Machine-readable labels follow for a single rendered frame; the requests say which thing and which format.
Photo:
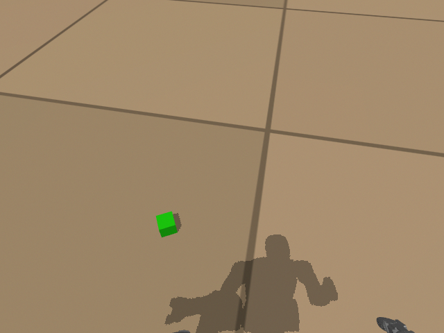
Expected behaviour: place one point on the right robot hand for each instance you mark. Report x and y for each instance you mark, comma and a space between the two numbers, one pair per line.
392, 326

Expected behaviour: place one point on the cube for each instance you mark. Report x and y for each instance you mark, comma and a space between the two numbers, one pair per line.
166, 224

